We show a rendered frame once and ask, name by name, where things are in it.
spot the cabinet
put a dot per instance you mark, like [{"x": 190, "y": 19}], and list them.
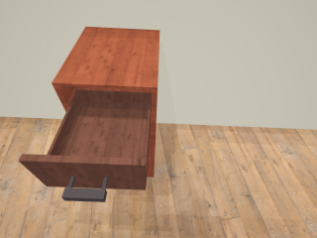
[{"x": 113, "y": 59}]

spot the handle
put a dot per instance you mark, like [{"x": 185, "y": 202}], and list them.
[{"x": 71, "y": 193}]

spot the drawer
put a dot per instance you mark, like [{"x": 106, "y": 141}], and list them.
[{"x": 103, "y": 134}]

